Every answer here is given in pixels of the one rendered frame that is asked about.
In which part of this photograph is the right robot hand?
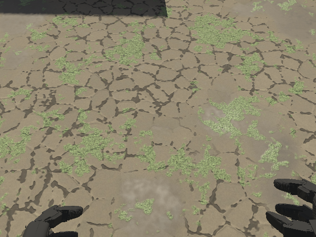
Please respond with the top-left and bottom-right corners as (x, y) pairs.
(266, 179), (316, 237)

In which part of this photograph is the left robot hand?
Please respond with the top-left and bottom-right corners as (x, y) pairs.
(23, 204), (83, 237)

